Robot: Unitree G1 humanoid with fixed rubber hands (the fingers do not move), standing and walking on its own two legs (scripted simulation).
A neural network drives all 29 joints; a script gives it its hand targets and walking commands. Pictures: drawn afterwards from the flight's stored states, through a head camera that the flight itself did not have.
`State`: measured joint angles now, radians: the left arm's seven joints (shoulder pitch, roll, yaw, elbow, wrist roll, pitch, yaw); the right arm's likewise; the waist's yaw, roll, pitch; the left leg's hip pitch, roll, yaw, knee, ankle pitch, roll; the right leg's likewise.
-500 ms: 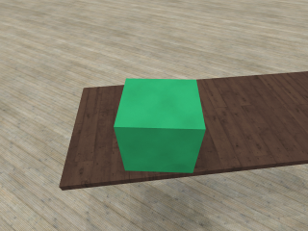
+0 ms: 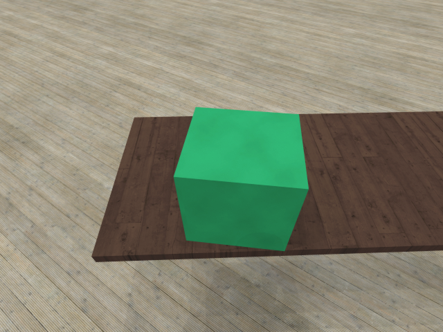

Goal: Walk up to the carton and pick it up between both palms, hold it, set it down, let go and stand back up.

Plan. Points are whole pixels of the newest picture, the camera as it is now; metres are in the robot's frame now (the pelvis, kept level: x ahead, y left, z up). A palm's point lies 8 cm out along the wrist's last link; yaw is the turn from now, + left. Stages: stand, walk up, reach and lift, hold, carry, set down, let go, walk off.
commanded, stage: walk up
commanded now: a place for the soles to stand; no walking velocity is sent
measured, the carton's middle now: (240, 179) +0.44 -0.02 +0.02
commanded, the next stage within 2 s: reach and lift in 0.02 s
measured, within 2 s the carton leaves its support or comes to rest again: neither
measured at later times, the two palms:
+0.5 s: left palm out of the picture +0.11 +0.18 -0.11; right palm out of the picture +0.06 -0.27 -0.10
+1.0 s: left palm out of the picture +0.13 +0.22 -0.08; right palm out of the picture +0.07 -0.22 -0.07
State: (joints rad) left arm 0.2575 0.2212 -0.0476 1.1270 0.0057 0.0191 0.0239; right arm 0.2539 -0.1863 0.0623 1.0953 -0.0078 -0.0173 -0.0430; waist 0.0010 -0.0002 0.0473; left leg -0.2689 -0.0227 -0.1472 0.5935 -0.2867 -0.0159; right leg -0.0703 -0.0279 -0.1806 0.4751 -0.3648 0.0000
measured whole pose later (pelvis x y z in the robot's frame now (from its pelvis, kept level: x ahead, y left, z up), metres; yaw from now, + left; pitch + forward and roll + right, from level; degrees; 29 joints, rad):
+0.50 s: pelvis -0.06 -0.02 -0.01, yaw -10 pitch -2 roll +1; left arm 0.15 0.15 0.11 0.38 0.06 0.65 -0.04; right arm 0.10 -0.25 0.10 0.67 0.12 0.14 -0.02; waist 0.02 -0.05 0.12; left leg -0.31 0.06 0.00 0.57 -0.22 -0.05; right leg -0.26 0.03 -0.02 0.63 -0.33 -0.04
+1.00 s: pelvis -0.06 +0.01 +0.00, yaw -10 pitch -5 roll +0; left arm 0.17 0.21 0.02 0.37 -0.09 0.43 0.05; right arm 0.18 -0.13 -0.03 0.54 0.02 0.09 0.02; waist 0.05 -0.05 0.11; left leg -0.23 0.03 0.03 0.47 -0.17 -0.01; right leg -0.17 -0.01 -0.01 0.50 -0.26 0.00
